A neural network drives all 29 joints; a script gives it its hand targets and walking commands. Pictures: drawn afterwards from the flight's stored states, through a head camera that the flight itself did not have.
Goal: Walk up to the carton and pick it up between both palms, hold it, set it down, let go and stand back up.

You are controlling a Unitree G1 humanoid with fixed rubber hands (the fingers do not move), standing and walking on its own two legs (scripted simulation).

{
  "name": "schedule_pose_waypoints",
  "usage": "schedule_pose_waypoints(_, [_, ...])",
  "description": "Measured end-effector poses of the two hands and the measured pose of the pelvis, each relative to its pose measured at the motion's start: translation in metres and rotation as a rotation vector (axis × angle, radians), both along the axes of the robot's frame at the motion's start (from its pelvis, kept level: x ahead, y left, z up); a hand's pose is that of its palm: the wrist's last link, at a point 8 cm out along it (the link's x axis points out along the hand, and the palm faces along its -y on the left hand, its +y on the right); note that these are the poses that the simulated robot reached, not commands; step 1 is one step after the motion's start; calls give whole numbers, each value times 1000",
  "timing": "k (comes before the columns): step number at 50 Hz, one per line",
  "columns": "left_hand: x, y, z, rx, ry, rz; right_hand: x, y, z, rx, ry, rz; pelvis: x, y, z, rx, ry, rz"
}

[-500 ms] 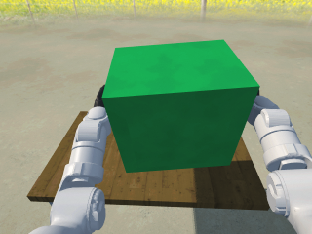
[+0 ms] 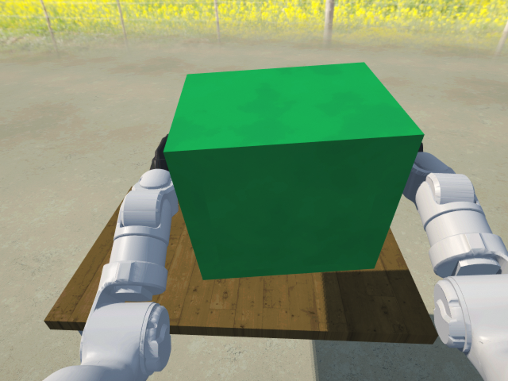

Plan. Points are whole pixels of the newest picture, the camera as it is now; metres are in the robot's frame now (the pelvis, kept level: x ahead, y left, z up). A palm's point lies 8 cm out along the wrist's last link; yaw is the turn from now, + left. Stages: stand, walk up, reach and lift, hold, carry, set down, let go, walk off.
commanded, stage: hold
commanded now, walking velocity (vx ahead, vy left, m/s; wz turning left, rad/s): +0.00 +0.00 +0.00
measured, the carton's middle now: (282, 173) +0.39 +0.00 +0.20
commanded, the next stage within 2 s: none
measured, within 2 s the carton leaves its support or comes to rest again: neither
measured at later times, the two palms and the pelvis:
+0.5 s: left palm (162, 174) +0.37 +0.19 +0.21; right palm (403, 159) +0.39 -0.19 +0.23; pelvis +0.00 +0.00 +0.00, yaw +0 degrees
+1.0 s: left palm (160, 173) +0.36 +0.19 +0.22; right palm (403, 157) +0.38 -0.19 +0.24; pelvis +0.00 +0.00 +0.00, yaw +0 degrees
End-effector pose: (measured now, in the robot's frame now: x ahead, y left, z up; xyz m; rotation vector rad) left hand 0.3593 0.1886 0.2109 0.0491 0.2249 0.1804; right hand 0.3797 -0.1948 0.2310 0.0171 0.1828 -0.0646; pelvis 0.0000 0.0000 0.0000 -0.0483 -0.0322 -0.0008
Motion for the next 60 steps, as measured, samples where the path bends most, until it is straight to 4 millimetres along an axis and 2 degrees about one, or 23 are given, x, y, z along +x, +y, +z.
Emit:
schedule_pose_waypoints(10, [2, -1, 8, 13, -4, -4, 1, -1, 3, 13, -4, -3, 0, 0, 0, 0, 0, 0])
schedule_pose_waypoints(22, [7, 3, 1, 18, 22, -8, 7, 2, -1, -9, 21, 0, 3, 0, 1, 0, 7, 0])
schedule_pose_waypoints(35, [3, 5, 5, 19, 7, -4, 5, 5, 5, -5, 6, 4, 3, 0, 1, 0, 5, 1])
schedule_pose_waypoints(60, [3, 4, 5, 18, 14, -5, 5, 4, 4, 1, 13, 2, 3, 1, 1, 0, 3, 1])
